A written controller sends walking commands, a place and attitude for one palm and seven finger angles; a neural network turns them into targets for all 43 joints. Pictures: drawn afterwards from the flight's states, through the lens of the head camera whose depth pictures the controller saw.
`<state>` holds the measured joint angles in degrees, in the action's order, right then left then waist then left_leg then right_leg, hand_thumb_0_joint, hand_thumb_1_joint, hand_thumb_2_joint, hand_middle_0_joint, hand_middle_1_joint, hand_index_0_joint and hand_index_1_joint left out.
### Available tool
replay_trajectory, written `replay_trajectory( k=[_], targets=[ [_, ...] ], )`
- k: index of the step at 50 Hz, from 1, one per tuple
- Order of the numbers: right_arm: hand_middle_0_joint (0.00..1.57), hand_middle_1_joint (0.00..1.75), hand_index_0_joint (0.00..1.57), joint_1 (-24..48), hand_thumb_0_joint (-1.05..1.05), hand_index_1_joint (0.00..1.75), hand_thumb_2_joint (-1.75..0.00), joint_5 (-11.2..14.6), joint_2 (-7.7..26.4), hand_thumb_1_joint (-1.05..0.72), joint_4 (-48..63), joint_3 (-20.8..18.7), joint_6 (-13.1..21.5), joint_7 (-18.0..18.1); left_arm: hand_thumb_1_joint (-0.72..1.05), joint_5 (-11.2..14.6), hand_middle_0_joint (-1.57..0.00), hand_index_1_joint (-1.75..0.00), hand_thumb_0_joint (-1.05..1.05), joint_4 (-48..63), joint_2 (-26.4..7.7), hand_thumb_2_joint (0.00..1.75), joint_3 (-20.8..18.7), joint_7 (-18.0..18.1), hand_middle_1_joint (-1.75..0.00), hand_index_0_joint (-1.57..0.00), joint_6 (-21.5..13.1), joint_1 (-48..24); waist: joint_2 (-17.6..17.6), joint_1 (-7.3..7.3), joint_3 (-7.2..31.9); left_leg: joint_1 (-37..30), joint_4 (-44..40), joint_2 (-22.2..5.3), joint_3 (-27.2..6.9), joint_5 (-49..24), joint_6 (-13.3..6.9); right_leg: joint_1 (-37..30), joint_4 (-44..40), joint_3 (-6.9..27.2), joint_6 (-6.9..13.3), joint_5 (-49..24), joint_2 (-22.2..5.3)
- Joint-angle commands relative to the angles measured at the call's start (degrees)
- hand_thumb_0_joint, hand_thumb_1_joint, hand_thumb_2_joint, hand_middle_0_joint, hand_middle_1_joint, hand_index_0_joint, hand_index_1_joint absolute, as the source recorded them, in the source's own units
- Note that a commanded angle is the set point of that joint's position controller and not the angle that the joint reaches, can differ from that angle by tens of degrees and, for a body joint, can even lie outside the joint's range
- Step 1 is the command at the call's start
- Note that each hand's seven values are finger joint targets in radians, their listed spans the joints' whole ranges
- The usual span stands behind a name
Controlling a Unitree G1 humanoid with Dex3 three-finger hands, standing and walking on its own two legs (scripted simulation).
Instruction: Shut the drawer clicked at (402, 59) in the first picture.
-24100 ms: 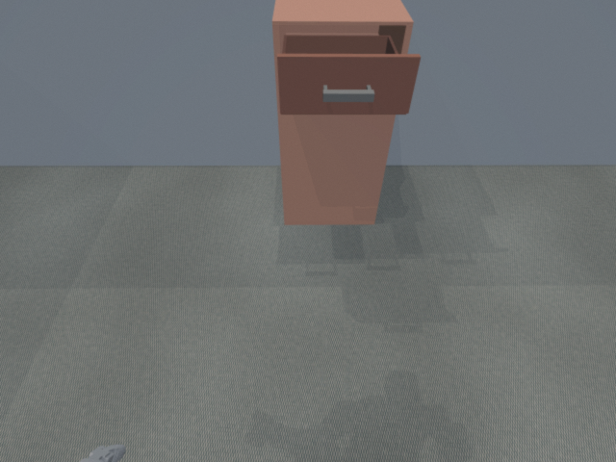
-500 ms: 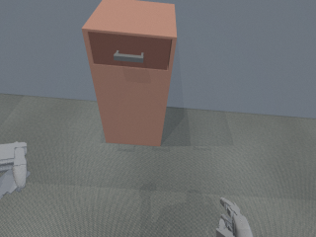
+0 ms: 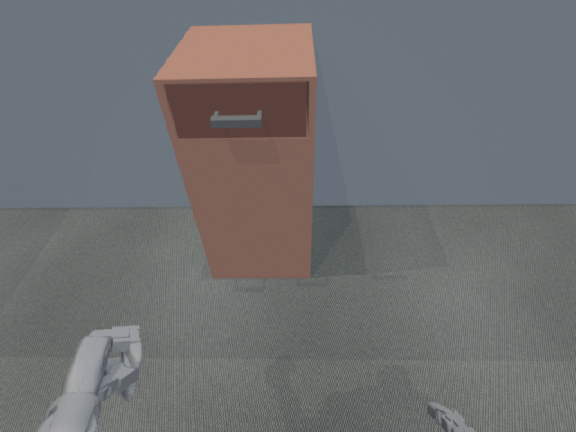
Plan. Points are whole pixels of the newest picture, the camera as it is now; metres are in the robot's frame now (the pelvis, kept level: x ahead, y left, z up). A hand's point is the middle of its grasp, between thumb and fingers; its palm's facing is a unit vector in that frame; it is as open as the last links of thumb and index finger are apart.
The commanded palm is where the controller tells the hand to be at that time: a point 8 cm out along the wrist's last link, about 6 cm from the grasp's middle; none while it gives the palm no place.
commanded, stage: let the arm hang, fingers relaxed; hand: left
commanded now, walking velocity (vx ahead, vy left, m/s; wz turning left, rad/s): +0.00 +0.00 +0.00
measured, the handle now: (237, 117) +0.87 +0.16 +0.02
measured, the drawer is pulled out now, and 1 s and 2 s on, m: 0.00 0.00 0.00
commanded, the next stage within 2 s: look to check the result in 0.96 s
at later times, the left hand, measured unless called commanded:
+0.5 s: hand out of the picture -0.06 +0.14 -0.16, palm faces +0.07 -0.98 -0.21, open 6.0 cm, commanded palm none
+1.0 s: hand out of the picture +0.01 +0.12 -0.16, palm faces +0.08 -0.98 -0.17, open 7.4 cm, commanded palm none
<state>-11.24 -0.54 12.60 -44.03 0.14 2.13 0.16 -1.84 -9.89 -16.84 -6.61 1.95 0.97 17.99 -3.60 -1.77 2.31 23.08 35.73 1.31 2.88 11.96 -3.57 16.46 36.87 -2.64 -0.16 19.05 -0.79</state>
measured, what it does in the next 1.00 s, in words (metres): stands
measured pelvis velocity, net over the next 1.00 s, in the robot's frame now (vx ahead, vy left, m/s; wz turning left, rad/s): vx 0.03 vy -0.03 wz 0.03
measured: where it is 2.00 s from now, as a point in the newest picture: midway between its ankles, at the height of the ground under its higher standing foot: outside the picture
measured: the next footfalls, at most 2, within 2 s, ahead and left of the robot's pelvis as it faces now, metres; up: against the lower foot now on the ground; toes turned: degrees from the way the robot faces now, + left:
none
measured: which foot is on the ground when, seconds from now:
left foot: down 0.00-1.00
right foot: down 0.00-1.00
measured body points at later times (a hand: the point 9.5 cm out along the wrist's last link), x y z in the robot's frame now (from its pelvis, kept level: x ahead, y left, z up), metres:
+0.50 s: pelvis +0.02 -0.03 +0.02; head +0.03 -0.03 +0.47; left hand -0.06 +0.20 -0.14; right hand +0.01 -0.25 -0.15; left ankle +0.08 +0.08 -0.72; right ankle +0.00 -0.12 -0.72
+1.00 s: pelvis +0.03 -0.03 +0.02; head +0.04 -0.03 +0.47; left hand +0.01 +0.18 -0.15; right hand +0.01 -0.23 -0.15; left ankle +0.08 +0.08 -0.72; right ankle +0.00 -0.12 -0.72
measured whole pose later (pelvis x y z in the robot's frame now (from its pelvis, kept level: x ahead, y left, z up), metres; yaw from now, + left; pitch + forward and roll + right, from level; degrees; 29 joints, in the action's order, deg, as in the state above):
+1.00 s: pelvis +0.03 -0.03 +0.02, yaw +2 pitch -2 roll +0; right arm -18.1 -1.2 4.9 -65.7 -0.4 -0.6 2.6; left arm -0.5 -65.4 -6.2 -0.8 2.5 -0.4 17.6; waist -0.4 -0.5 -2.4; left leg 14.3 25.5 0.5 0.1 9.3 -0.9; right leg 6.3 24.7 -5.0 2.1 16.6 0.8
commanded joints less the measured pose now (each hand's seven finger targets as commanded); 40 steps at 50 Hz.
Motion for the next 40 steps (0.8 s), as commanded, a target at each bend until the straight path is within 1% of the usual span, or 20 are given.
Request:
replay_trajectory(
  k=[1, 2, 3, 4, 6, 7, 8, 9, 12, 13, 15, 16, 19, 20, 23, 26, 32, 34, 37, 40],
  targets=[
    [0.2, 0.3, 0.2, 0.9, 0.0, 0.3, -0.9, -1.5, 8.2, -0.9, 2.7, -2.3, -0.7, 0.1, 0.9, -0.4, -1.08, -1.25, 0.0, -12.7, -1.9, 0.9, 1.9, -1.6, -1.25, -1.08, 0.5, 1.8, 13.0, 2.48, -6.7, 6.0, -12.4, -8.1, -15.1, 10.9, -1.1, 0.6, -9.4, 4.7, 2.3, 6.2, -2.9],
    [0.2, 0.3, 0.2, 1.1, 0.0, 0.3, -0.9, -1.5, 7.1, -0.9, 1.7, -1.9, -0.9, 0.2, 0.9, -0.4, -1.04, -1.21, 0.0, -16.4, -2.5, 0.9, 2.3, -1.5, -1.21, -1.04, 0.2, 1.5, 14.3, 2.35, -7.2, 3.8, -9.7, -5.5, -11.7, 5.9, 0.0, 1.5, -12.7, 6.8, 3.3, 5.2, -4.4],
    [0.2, 0.3, 0.2, 0.3, 0.0, 0.3, -0.9, -1.4, 6.0, -0.9, 0.4, -1.6, -1.1, 0.2, 0.9, 0.0, -1.0, -1.17, 0.0, -20.1, -2.7, 0.9, 2.7, -1.3, -1.17, -1.0, -0.2, 0.8, 13.8, 1.76, -6.9, -0.3, -6.7, -3.7, -8.6, 1.2, 0.8, 3.8, -14.9, 8.3, 4.3, 3.7, -6.4],
    [0.2, 0.3, 0.2, -1.2, 0.0, 0.3, -0.9, -1.2, 4.9, -0.9, -1.1, -1.4, -1.3, 0.2, 0.9, 0.4, -0.96, -1.12, 0.0, -23.2, -2.6, 0.9, 3.2, -1.2, -1.12, -0.96, -0.4, -0.2, 11.3, 0.9, -6.2, -4.5, -4.8, -3.1, -6.8, -0.9, 1.5, 5.9, -16.4, 8.9, 5.3, 3.8, -7.8],
    [0.2, 0.3, 0.2, -3.5, 0.0, 0.3, -0.9, -1.1, 3.6, -0.9, -4.1, -1.1, -1.7, 0.3, 0.9, 0.9, -0.88, -1.04, 0.0, -28.9, -2.0, 0.9, 3.8, -1.0, -1.04, -0.88, -0.7, -0.5, 2.1, 0.33, -5.4, -7.9, -5.5, -3.8, -6.7, -3.7, 1.8, 5.9, -16.1, 7.8, 5.4, 2.7, -7.2],
    [0.2, 0.3, 0.2, -4.3, 0.0, 0.3, -0.9, -1.1, 3.2, -0.9, -5.5, -0.9, -1.7, 0.5, 0.9, 1.0, -0.84, -0.99, 0.0, -31.7, -1.5, 0.9, 4.1, -0.9, -0.99, -0.84, -0.9, 0.3, -2.8, 0.33, -4.5, -8.1, -7.6, -4.5, -7.8, -4.0, 1.7, 4.0, -15.3, 7.1, 5.0, 1.8, -6.1],
    [0.2, 0.3, 0.2, -4.9, 0.0, 0.3, -0.9, -1.2, 2.4, -0.9, -6.4, -0.9, -1.8, 0.7, 0.9, 1.2, -0.8, -0.95, 0.0, -34.1, -0.3, 0.9, 3.7, -0.7, -0.95, -0.8, -1.1, 2.4, -7.6, 1.12, -2.7, -7.2, -9.9, -5.5, -9.2, -3.6, 1.2, 0.7, -14.2, 5.9, 4.4, -0.4, -5.0],
    [0.2, 0.3, 0.2, -4.8, 0.0, 0.3, -0.9, -1.2, 2.3, -0.9, -7.1, -1.0, -1.9, 1.0, 0.9, 1.3, -0.76, -0.91, 0.0, -36.4, 0.0, 0.9, 3.6, -0.7, -0.91, -0.76, -1.0, 3.9, -10.7, 1.76, -1.7, -6.2, -11.5, -5.9, -9.9, -2.0, 0.9, -2.2, -14.0, 5.3, 4.1, -1.5, -4.5],
    [0.2, 0.3, 0.2, -6.2, 0.0, 0.3, -0.9, -0.7, 2.5, -0.9, -9.5, -1.3, -2.1, 1.4, 0.9, 1.3, -0.64, -0.78, 0.0, -42.1, -0.1, 0.9, 4.1, -0.8, -0.78, -0.64, -1.4, 4.6, -4.5, 1.82, 0.6, -7.6, -11.5, -6.1, -9.7, -2.2, 0.9, -5.6, -15.9, 5.3, 4.1, -4.0, -4.8],
    [0.2, 0.3, 0.2, -7.1, 0.0, 0.3, -0.9, -0.5, 2.5, -0.9, -10.4, -1.3, -2.1, 1.5, 0.9, 1.3, -0.6, -0.73, 0.0, -43.6, -0.1, 0.9, 4.4, -0.8, -0.73, -0.6, -1.5, 4.3, -1.5, 1.51, 0.2, -8.3, -11.3, -6.1, -9.4, -2.9, 1.1, -5.4, -16.8, 5.3, 4.3, -4.1, -5.1],
    [0.2, 0.3, 0.2, -8.3, 0.0, 0.3, -0.9, -0.3, 2.6, -0.9, -11.9, -1.5, -2.3, 1.6, 0.9, 1.3, -0.52, -0.65, 0.0, -46.0, 0.1, 0.9, 4.8, -0.7, -0.65, -0.52, -1.7, 4.0, 2.3, 1.09, -1.5, -10.1, -10.4, -6.0, -8.4, -4.6, 1.3, -3.6, -18.4, 5.1, 4.4, -4.0, -5.8],
    [0.2, 0.3, 0.2, -8.8, 0.0, 0.3, -0.9, -0.3, 2.3, -0.9, -13.0, -1.4, -2.4, 1.6, 0.9, 1.3, -0.48, -0.6, 0.0, -47.3, 0.5, 0.9, 5.0, -0.7, -0.6, -0.48, -1.6, 4.0, 3.2, 0.86, -2.3, -11.1, -10.5, -6.0, -8.1, -4.6, 1.4, -2.4, -19.1, 4.9, 4.4, -3.0, -6.0],
    [0.2, 0.3, 0.2, -9.6, 0.0, 0.3, -0.9, -0.2, 1.8, -0.9, -15.1, -1.2, -2.7, 1.8, 0.9, 1.4, -0.36, -0.47, 0.0, -50.5, 1.4, 0.9, 5.4, -0.4, -0.47, -0.36, -1.5, 4.7, 3.6, 0.88, -6.1, -11.6, -11.5, -6.1, -7.8, -3.8, 1.4, 0.0, -20.7, 4.6, 4.4, -0.1, -6.0],
    [0.2, 0.3, 0.2, -9.8, 0.0, 0.3, -0.9, -0.1, 1.7, -0.9, -15.7, -1.3, -2.8, 1.8, 0.9, 1.4, -0.32, -0.43, 0.0, -51.3, 1.2, 0.9, 5.5, -0.3, -0.43, -0.32, -1.5, 5.1, 4.4, 0.88, -6.7, -11.7, -11.5, -5.9, -7.8, -4.3, 1.4, 0.1, -21.0, 4.7, 4.3, 0.0, -5.8],
    [0.2, 0.3, 0.2, -10.3, 0.0, 0.3, -0.9, -0.2, 0.7, -0.9, -17.4, -1.0, -2.9, 1.9, 0.9, 1.5, -0.2, -0.3, 0.0, -53.5, 2.2, 0.9, 5.7, -0.1, -0.3, -0.2, -1.4, 5.7, 4.1, 0.92, -8.5, -11.5, -12.6, -5.8, -7.5, -2.6, 1.5, 0.8, -21.3, 4.3, 4.2, 2.0, -5.8],
    [0.2, 0.3, 0.2, -10.2, 0.0, 0.3, -0.9, -0.3, -0.1, -0.9, -18.5, -1.0, -2.9, 1.9, 0.9, 1.5, -0.2, -0.3, 0.0, -54.8, 3.1, 0.9, 5.7, 0.1, -0.3, -0.2, -1.4, 6.3, 5.0, 1.11, -9.0, -11.4, -12.7, -5.6, -7.2, -2.3, 1.5, 0.7, -21.7, 4.4, 4.2, 2.9, -5.8],
    [0.2, 0.3, 0.2, -10.4, 0.0, 0.3, -0.9, -0.5, -1.5, -0.9, -20.0, -0.9, -2.8, 2.1, 0.9, 1.4, -0.2, -0.3, 0.0, -55.6, 4.5, 0.9, 5.6, 0.3, -0.3, -0.2, -1.3, 6.4, 2.8, 1.37, -10.3, -10.2, -14.1, -5.7, -7.5, -2.2, 1.5, -0.1, -20.2, 3.7, 3.9, 1.4, -5.2],
    [0.2, 0.3, 0.2, -10.6, 0.0, 0.3, -0.9, -0.5, -1.7, -0.9, -20.2, -0.9, -2.5, 2.2, 0.9, 1.4, -0.2, -0.3, 0.0, -55.6, 4.7, 0.9, 5.3, 0.4, -0.3, -0.2, -1.3, 6.2, 2.3, 1.56, -9.9, -9.3, -15.0, -5.9, -7.9, -2.8, 1.3, -1.7, -19.4, 3.3, 3.7, -0.4, -4.9],
    [0.2, 0.3, 0.2, -10.5, 0.0, 0.3, -0.9, -0.5, -2.1, -0.9, -20.3, -1.0, -2.2, 2.3, 0.9, 1.5, -0.2, -0.3, 0.0, -55.7, 5.1, 0.9, 5.1, 0.5, -0.3, -0.2, -1.4, 6.3, 3.1, 1.89, -9.0, -9.5, -14.7, -5.8, -7.8, -5.0, 1.3, -3.3, -18.8, 3.1, 3.6, -2.7, -4.9],
    [0.2, 0.3, 0.2, -10.7, 0.0, 0.3, -0.9, -0.4, -2.2, -0.9, -20.3, -1.2, -2.1, 2.4, 0.9, 1.4, -0.2, -0.3, 0.0, -55.4, 5.0, 0.9, 5.0, 0.5, -0.3, -0.2, -1.5, 6.2, 2.0, 2.0, -8.3, -9.6, -14.3, -5.9, -7.6, -6.1, 1.4, -4.2, -18.7, 3.1, 3.5, -3.7, -5.0]
  ],
)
